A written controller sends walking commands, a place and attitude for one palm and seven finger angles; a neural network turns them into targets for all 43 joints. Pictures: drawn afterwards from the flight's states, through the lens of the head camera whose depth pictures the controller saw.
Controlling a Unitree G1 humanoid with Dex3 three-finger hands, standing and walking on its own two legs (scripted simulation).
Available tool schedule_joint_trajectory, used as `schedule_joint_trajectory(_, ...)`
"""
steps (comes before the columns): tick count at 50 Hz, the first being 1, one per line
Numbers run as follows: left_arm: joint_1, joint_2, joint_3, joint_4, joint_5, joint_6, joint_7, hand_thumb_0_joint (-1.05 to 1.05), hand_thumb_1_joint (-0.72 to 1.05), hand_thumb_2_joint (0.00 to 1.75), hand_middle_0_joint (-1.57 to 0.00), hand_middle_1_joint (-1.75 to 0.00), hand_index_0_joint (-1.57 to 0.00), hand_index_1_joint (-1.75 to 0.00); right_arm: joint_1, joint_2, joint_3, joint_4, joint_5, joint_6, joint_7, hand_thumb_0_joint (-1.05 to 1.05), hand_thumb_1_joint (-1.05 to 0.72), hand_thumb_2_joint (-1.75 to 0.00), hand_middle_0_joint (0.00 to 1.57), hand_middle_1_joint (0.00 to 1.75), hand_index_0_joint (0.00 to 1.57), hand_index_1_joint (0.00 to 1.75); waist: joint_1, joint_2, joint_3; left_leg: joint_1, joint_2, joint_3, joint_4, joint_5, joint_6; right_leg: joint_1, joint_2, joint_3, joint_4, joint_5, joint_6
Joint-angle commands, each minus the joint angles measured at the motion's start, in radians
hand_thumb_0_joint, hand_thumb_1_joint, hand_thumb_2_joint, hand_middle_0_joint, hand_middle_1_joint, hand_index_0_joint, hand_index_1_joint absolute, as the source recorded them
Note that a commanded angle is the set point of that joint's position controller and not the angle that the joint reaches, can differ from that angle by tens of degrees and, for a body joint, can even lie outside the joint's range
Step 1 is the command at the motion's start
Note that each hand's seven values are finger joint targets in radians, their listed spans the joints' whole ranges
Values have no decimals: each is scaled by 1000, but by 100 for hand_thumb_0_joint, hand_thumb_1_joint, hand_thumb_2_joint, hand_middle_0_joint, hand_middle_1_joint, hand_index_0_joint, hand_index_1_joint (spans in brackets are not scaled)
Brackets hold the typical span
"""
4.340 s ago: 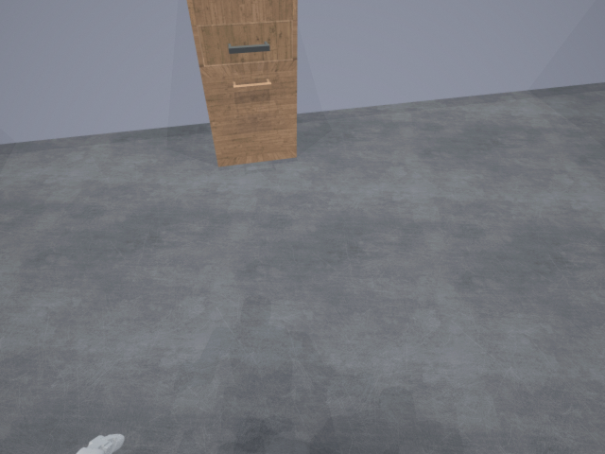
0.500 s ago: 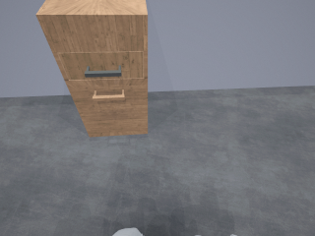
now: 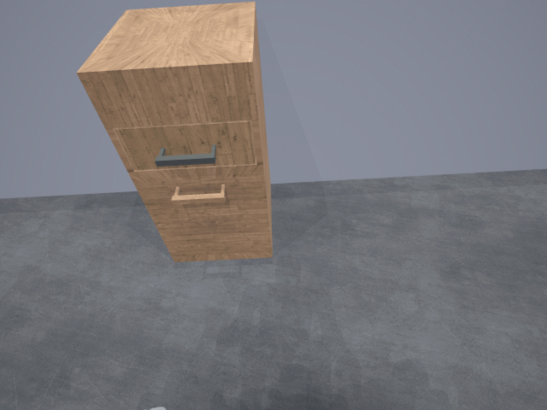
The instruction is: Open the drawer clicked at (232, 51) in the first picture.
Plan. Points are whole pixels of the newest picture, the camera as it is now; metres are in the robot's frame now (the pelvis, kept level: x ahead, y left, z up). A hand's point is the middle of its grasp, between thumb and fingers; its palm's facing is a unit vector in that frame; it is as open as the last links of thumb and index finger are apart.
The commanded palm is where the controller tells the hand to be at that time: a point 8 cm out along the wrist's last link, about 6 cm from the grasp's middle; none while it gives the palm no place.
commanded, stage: take the last steps up to it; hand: left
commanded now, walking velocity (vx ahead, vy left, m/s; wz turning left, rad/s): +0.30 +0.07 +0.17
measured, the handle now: (187, 154) +0.81 +0.29 -0.14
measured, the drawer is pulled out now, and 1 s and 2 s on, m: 0.00 0.00 0.00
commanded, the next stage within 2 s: come to a stop and stand still in 1.02 s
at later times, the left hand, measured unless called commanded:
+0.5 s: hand out of the picture -0.09 +0.22 -0.18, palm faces +0.20 -0.97 -0.14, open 7.4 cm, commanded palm none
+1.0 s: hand (158, 307) +0.35 +0.27 -0.17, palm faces -0.02 -0.98 -0.18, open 7.4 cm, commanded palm none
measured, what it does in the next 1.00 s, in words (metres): walks ahead: left foot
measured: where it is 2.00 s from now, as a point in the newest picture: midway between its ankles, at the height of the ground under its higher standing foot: (267, 409)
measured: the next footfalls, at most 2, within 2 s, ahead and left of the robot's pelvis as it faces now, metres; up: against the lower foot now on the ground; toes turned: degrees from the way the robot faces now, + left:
left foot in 0.44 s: +0.08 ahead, +0.18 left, +0.00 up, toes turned +12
right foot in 1.02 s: +0.36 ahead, +0.01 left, +0.00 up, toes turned -5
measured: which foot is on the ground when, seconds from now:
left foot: up 0.00-0.42, down 0.44-1.00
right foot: down 0.00-0.44, up 0.46-1.00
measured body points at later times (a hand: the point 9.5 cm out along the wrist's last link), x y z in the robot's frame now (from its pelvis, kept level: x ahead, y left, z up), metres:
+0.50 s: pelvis +0.05 +0.08 +0.00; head +0.05 +0.10 +0.45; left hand -0.10 +0.28 -0.16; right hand +0.17 -0.15 -0.13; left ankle +0.04 +0.17 -0.74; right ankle +0.01 -0.08 -0.71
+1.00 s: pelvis +0.22 +0.09 -0.01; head +0.26 +0.09 +0.43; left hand +0.35 +0.32 -0.16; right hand +0.07 -0.09 -0.15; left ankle +0.04 +0.17 -0.73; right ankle +0.33 +0.01 -0.73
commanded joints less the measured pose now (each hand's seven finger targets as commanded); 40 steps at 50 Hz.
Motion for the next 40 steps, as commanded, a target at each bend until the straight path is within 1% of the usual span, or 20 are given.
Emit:
schedule_joint_trajectory(1,68,167,46,-29,-4,-23,4,0,90,90,-20,-30,-20,-30,32,-60,-15,-39,-13,-17,13,0,-90,-90,20,30,20,30,27,-160,5,-141,62,-30,221,90,-23,90,-266,198,-283,209,-69)
schedule_joint_trajectory(3,130,157,47,-2,-3,-35,0,0,90,90,-20,-30,-20,-30,5,-64,-18,-41,-16,-25,22,0,-90,-90,20,30,20,30,51,-172,11,-179,79,-21,209,136,-26,137,-266,198,-317,95,-57)
schedule_joint_trajectory(6,205,155,49,29,3,-44,-3,0,90,90,-20,-30,-20,-30,-55,-64,-15,-58,-21,-31,27,0,-90,-90,20,30,20,30,84,-171,27,-211,103,-10,144,139,-30,184,-288,225,-343,5,-67)
schedule_joint_trajectory(13,283,171,46,98,16,-51,-14,0,90,90,-20,-30,-20,-30,-140,-46,-3,-77,-13,-42,40,0,-90,-90,20,30,20,30,101,-209,70,-139,108,46,-86,107,-12,142,-298,222,-405,-142,-86)
schedule_joint_trajectory(17,276,192,51,126,16,-44,-16,0,90,90,-20,-30,-20,-30,-134,-31,9,-75,-7,-57,41,0,-90,-90,20,30,20,30,90,-218,62,17,84,86,-255,86,10,66,-287,181,-380,-148,-86)
schedule_joint_trajectory(19,251,196,53,135,9,-36,-18,0,90,90,-20,-30,-20,-30,-57,-33,12,-50,-6,-69,35,0,-90,-90,20,30,20,30,49,-182,39,207,55,137,-402,155,12,-26,-240,116,-314,-192,-55)
schedule_joint_trajectory(20,237,179,51,139,4,-32,-20,0,90,90,-20,-30,-20,-30,8,-50,11,-25,-5,-79,28,0,-90,-90,20,30,20,30,16,-120,14,340,49,143,-480,181,8,-96,-203,74,-244,-200,-31)
schedule_joint_trajectory(21,232,144,40,135,1,-28,-25,0,90,90,-20,-30,-20,-30,93,-103,-1,2,-4,-86,14,0,-90,-90,20,30,20,30,-23,19,-13,482,115,58,-523,116,22,-204,-149,24,-97,-208,6)
schedule_joint_trajectory(22,225,80,28,111,-3,-24,-31,0,90,90,-20,-30,-20,-30,180,-192,-24,20,-13,-90,4,0,-90,-90,20,30,20,30,-59,262,-20,535,336,-256,-658,-91,95,-364,-46,-70,167,-262,53)
schedule_joint_trajectory(23,160,79,25,72,7,-24,-30,0,90,90,-20,-30,-20,-30,236,-239,-31,21,-9,-82,-2,0,-90,-90,20,30,20,30,-75,253,25,477,436,-385,-762,-179,161,-440,-30,-19,364,-294,47)
schedule_joint_trajectory(24,137,86,31,69,14,-20,-28,0,90,90,-20,-30,-20,-30,181,-218,-24,13,-13,-79,-5,0,-90,-90,20,30,20,30,-56,193,86,373,442,-366,-792,-228,175,-442,-68,31,466,-269,31)
schedule_joint_trajectory(25,130,83,33,87,17,-14,-30,0,90,90,-20,-30,-20,-30,135,-156,-7,10,-12,-86,-12,0,-90,-90,20,30,20,30,-37,171,127,303,393,-316,-803,-172,158,-440,-83,60,532,-188,30)
schedule_joint_trajectory(26,144,83,36,107,15,-13,-38,0,90,90,-20,-30,-20,-30,86,-114,8,1,-8,-92,-15,0,-90,-90,20,30,20,30,-5,116,167,255,358,-234,-797,-70,148,-426,-101,77,559,-104,31)
schedule_joint_trajectory(28,198,64,36,135,12,-16,-48,0,90,90,-20,-30,-20,-30,71,-77,20,-1,-2,-112,-16,0,-90,-90,20,30,20,30,31,43,131,252,296,-115,-787,152,128,-375,-100,73,581,20,45)
schedule_joint_trajectory(29,210,56,38,139,13,-13,-46,0,90,90,-20,-30,-20,-30,88,-63,18,4,-1,-122,-18,0,-90,-90,20,30,20,30,40,44,107,286,276,-74,-773,294,118,-376,-92,70,583,50,54)
schedule_joint_trajectory(31,208,55,42,134,11,-7,-42,0,90,90,-20,-30,-20,-30,116,-54,21,13,1,-134,-24,0,-90,-90,20,30,20,30,48,44,77,330,269,-34,-747,495,122,-390,-81,75,579,74,63)
schedule_joint_trajectory(33,165,65,45,118,8,-4,-42,0,90,90,-20,-30,-20,-30,145,-50,23,30,2,-141,-28,0,-90,-90,20,30,20,30,49,35,78,363,273,-29,-736,618,134,-419,-75,78,568,86,64)
schedule_joint_trajectory(37,43,69,43,70,7,2,-46,0,90,90,-20,-30,-20,-30,209,-49,29,65,-3,-143,-34,0,-90,-90,20,30,20,30,30,70,115,420,284,-17,-716,721,154,-489,-71,65,507,99,60)
schedule_joint_trajectory(38,7,72,43,56,5,0,-47,0,90,90,-20,-30,-20,-30,238,-42,29,74,-4,-143,-36,0,-90,-90,20,30,20,30,20,45,128,423,287,-37,-715,739,156,-496,-70,64,486,102,55)
schedule_joint_trajectory(40,-54,65,39,33,4,-2,-51,0,90,90,-20,-30,-20,-30,260,-49,30,90,-9,-143,-39,0,-90,-90,20,30,20,30,9,43,138,459,297,-27,-705,770,168,-506,-69,51,411,99,47)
